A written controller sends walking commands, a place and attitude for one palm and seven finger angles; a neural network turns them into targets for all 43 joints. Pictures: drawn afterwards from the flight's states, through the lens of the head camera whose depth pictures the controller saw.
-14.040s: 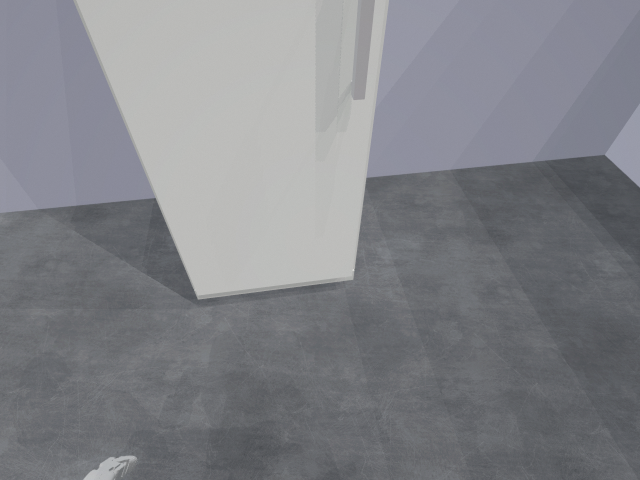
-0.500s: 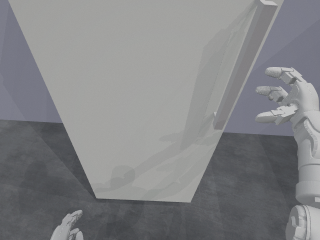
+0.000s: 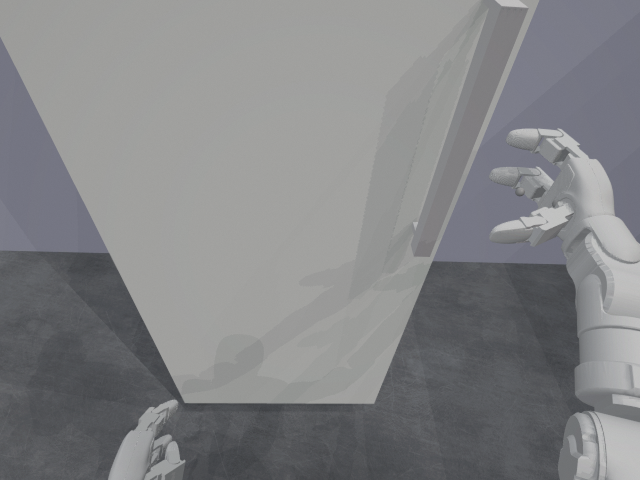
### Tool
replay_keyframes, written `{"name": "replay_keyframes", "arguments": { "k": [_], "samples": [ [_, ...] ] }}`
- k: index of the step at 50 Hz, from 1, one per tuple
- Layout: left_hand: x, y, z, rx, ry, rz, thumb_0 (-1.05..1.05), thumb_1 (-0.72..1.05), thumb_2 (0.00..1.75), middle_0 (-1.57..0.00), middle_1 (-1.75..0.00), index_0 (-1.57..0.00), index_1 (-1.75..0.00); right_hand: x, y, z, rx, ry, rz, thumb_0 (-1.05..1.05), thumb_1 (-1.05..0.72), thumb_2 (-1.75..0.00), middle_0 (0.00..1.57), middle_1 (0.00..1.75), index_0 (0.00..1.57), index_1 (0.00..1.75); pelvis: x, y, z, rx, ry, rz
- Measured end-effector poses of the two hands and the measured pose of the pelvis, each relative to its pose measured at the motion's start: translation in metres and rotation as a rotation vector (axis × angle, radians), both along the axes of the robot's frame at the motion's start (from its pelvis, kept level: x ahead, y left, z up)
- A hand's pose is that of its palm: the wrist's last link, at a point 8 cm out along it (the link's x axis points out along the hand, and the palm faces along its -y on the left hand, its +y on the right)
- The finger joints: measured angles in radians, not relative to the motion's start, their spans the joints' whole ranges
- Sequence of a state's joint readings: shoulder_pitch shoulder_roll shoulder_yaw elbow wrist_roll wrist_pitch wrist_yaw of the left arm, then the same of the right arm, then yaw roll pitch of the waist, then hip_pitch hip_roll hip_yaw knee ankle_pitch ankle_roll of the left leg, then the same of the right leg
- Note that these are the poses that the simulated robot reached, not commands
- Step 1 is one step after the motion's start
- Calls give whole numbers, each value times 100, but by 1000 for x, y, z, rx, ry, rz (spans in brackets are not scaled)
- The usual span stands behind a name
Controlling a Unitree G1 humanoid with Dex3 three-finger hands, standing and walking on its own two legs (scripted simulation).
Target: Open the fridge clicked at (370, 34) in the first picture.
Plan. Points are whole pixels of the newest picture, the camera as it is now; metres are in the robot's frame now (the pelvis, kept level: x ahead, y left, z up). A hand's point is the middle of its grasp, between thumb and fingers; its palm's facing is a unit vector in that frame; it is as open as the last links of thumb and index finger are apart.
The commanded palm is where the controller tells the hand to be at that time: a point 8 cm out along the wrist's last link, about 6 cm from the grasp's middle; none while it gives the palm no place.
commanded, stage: move the hooked fingers beside the handle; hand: right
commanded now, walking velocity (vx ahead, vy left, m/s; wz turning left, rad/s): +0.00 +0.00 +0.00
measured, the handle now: (449, 149) +0.46 -0.12 +0.22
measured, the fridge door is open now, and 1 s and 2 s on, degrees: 0 0 0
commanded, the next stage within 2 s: feel for the door with the fingertips in 0.02 s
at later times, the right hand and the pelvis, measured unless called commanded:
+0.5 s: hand (487, 189) +0.40 -0.15 +0.21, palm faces -0.05 +1.00 +0.00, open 14.0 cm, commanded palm +0.37 -0.21 +0.21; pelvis +0.00 +0.00 +0.00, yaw +0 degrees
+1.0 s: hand (486, 179) +0.42 -0.16 +0.21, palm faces -0.02 +1.00 -0.01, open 13.8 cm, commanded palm +0.40 -0.20 +0.21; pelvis -0.01 +0.01 +0.00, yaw +0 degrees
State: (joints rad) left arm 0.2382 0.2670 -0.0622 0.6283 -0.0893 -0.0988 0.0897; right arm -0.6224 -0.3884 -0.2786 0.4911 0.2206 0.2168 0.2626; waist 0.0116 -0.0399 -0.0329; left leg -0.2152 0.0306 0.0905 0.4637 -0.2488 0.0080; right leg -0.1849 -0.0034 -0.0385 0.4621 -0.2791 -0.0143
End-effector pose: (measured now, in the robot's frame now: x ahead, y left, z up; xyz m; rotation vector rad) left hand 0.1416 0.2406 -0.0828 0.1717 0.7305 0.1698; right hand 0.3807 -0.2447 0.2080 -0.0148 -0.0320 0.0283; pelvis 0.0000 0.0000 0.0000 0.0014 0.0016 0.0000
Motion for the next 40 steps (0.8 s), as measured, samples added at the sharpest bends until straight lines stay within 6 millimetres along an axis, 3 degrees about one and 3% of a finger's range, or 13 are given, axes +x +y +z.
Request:
{"name": "replay_keyframes", "arguments": {
  "k": [11, 27, 40],
  "samples": [
    [-5, 2, -3, -7, 20, 12, 1, 90, 90, -20, -30, -21, -30, 1, 5, 0, -5, 8, -3, -2, 50, -30, 30, 120, 30, 120, 1, 1, 0, 0, -1, 1],
    [-4, 4, -3, -20, 14, 17, 1, 90, 90, -20, -30, -20, -30, 0, 40, -1, 13, 3, 15, -2, 51, -30, 30, 120, 30, 120, -1, 4, 0, -3, -10, 9],
    [-7, 9, -3, -13, 24, 22, 1, 90, 90, -20, -30, -21, -30, 6, 35, 1, 2, 36, -23, -2, 51, -30, 30, 120, 30, 120, -5, 10, 1, -3, -12, 2]
  ]
}}
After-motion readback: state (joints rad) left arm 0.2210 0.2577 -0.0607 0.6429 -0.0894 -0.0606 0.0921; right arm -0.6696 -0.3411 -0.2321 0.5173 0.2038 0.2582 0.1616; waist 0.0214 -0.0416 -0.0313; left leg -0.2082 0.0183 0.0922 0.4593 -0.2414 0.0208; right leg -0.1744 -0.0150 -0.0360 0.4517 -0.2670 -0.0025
